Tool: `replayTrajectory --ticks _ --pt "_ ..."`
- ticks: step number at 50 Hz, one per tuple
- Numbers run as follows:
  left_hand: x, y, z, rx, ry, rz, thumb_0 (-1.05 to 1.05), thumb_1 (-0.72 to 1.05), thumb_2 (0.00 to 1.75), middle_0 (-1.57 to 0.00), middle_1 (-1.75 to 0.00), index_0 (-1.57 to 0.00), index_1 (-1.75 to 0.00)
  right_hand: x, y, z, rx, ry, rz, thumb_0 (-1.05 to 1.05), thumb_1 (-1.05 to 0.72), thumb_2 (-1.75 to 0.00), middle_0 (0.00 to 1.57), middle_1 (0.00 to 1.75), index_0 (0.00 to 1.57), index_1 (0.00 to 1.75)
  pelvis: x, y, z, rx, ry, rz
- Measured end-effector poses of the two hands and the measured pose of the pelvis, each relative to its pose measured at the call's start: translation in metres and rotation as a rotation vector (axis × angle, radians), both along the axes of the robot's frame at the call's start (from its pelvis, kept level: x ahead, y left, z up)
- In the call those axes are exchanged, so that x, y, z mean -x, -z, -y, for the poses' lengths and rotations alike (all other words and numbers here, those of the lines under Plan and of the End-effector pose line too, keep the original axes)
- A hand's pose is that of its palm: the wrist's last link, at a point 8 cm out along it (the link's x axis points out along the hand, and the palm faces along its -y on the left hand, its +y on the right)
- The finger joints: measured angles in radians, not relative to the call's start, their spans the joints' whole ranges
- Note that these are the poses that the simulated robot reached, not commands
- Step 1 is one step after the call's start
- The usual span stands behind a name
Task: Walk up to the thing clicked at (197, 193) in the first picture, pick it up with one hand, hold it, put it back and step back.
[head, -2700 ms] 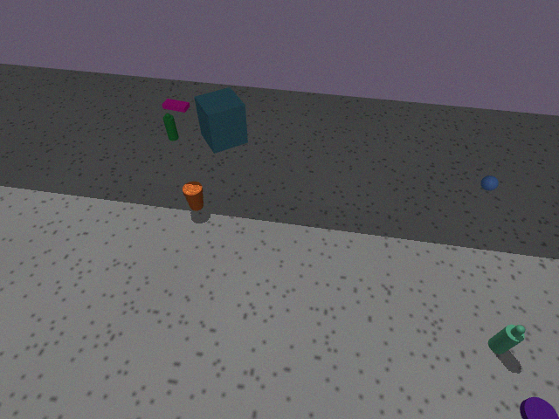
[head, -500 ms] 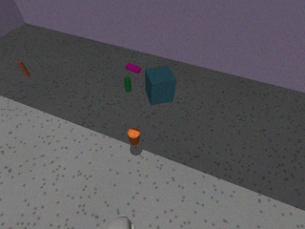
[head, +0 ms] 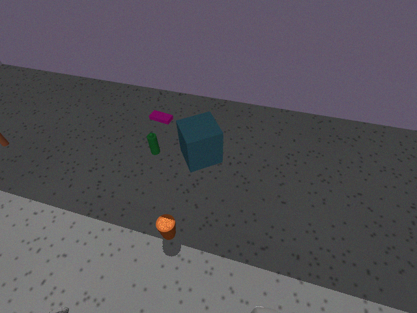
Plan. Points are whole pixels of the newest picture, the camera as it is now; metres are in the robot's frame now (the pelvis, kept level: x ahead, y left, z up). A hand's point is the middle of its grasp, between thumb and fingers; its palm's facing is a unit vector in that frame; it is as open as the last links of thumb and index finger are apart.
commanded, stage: walk up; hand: left
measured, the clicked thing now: (167, 228) +0.60 +0.23 -0.69
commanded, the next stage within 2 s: stand in 1.82 s
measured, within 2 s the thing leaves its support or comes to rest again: neither
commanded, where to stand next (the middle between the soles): +0.27 +0.01 m, yaw +1 degrees
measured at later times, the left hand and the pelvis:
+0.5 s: hand (82, 296) +0.19 +0.29 -0.14, palm faces -0.04 -0.94 -0.34, open 7.3 cm; pelvis +0.15 +0.02 +0.01, yaw +1 degrees
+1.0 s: hand (108, 252) +0.28 +0.25 -0.13, palm faces -0.02 -0.94 -0.35, open 7.3 cm; pelvis +0.18 +0.00 +0.02, yaw +1 degrees
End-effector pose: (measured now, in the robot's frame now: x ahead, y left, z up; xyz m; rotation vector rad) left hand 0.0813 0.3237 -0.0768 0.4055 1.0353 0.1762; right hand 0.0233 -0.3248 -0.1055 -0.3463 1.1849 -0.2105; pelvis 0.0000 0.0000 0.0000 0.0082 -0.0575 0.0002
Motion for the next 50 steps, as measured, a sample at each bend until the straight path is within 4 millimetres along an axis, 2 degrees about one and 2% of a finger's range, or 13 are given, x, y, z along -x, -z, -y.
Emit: replayTrajectory --ticks 5,9,15,18,21,25,28,31,35,39,43,50 --pt "-0.017 -0.014 0.013 0.003 -0.030 0.000 0.00 0.91 0.90 -0.20 -0.30 -0.21 -0.30 -0.052 -0.004 -0.001 -0.033 -0.028 0.023 0.01 -0.91 -0.90 0.20 0.30 0.20 0.30 -0.030 -0.013 0.005 -0.003 -0.001 -0.001" --pt "-0.025 -0.015 0.012 0.008 -0.042 -0.036 0.00 0.90 0.90 -0.20 -0.30 -0.21 -0.30 -0.089 -0.013 -0.004 -0.043 -0.060 0.041 0.01 -0.91 -0.90 0.20 0.30 0.20 0.30 -0.054 -0.018 0.006 0.005 -0.004 -0.011" --pt "-0.040 0.004 -0.004 0.035 -0.077 -0.088 0.00 0.90 0.90 -0.20 -0.30 -0.21 -0.30 -0.143 -0.023 -0.014 -0.006 -0.094 0.043 0.01 -0.91 -0.90 0.21 0.30 0.20 0.30 -0.096 -0.013 -0.006 0.025 -0.016 -0.017" --pt "-0.055 0.023 -0.016 0.043 -0.086 -0.121 0.00 0.90 0.90 -0.20 -0.30 -0.21 -0.30 -0.170 -0.024 -0.021 0.034 -0.096 0.073 0.01 -0.91 -0.90 0.21 0.30 0.20 0.30 -0.118 -0.003 -0.016 0.011 -0.019 -0.013" --pt "-0.075 0.031 -0.016 0.052 -0.087 -0.155 0.00 0.91 0.90 -0.20 -0.30 -0.21 -0.30 -0.187 -0.030 -0.028 0.045 -0.081 0.104 0.01 -0.91 -0.90 0.21 0.30 0.20 0.30 -0.132 -0.004 -0.022 0.015 -0.015 -0.008" --pt "-0.105 0.031 -0.013 0.064 -0.070 -0.150 0.01 0.91 0.90 -0.20 -0.30 -0.21 -0.30 -0.199 -0.038 -0.033 0.050 -0.069 0.099 0.00 -0.91 -0.90 0.21 0.30 0.20 0.30 -0.147 -0.011 -0.021 0.012 -0.011 -0.008" --pt "-0.122 0.029 -0.008 0.062 -0.061 -0.145 0.00 0.91 0.90 -0.20 -0.30 -0.21 -0.30 -0.206 -0.037 -0.031 0.052 -0.064 0.085 0.00 -0.91 -0.90 0.21 0.30 0.20 0.30 -0.156 -0.012 -0.018 0.008 -0.005 -0.009" --pt "-0.135 0.030 -0.003 0.047 -0.065 -0.143 0.00 0.91 0.90 -0.20 -0.30 -0.21 -0.30 -0.214 -0.027 -0.025 0.042 -0.058 0.075 0.00 -0.90 -0.90 0.21 0.30 0.20 0.30 -0.163 -0.008 -0.012 0.006 -0.003 -0.009" --pt "-0.145 0.032 0.007 0.014 -0.075 -0.132 0.00 0.91 0.90 -0.20 -0.30 -0.21 -0.30 -0.228 -0.004 -0.017 0.007 -0.033 0.068 0.01 -0.91 -0.90 0.21 0.30 0.20 0.30 -0.170 0.002 -0.001 0.018 0.000 0.000" --pt "-0.154 0.027 0.017 0.015 -0.065 -0.126 0.00 0.91 0.90 -0.20 -0.30 -0.21 -0.30 -0.237 0.007 -0.020 -0.030 -0.016 0.052 0.01 -0.91 -0.90 0.21 0.30 0.20 0.30 -0.172 0.001 0.002 0.005 -0.002 -0.004" --pt "-0.170 0.022 0.022 0.027 -0.060 -0.108 0.00 0.91 0.90 -0.20 -0.30 -0.21 -0.30 -0.235 0.009 -0.026 -0.052 -0.016 0.029 0.01 -0.91 -0.90 0.21 0.30 0.20 0.30 -0.172 -0.004 0.001 -0.004 -0.004 -0.004" --pt "-0.192 0.015 0.027 0.058 -0.058 -0.076 0.00 0.90 0.90 -0.20 -0.30 -0.21 -0.30 -0.224 0.001 -0.029 -0.059 -0.008 -0.034 0.01 -0.91 -0.90 0.21 0.30 0.20 0.30 -0.177 -0.016 0.000 -0.002 -0.010 -0.008"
